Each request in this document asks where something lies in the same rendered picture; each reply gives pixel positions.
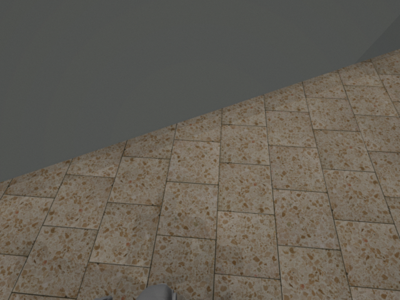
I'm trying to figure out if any robot left thigh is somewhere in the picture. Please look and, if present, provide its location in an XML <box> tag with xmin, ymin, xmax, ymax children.
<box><xmin>136</xmin><ymin>284</ymin><xmax>177</xmax><ymax>300</ymax></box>

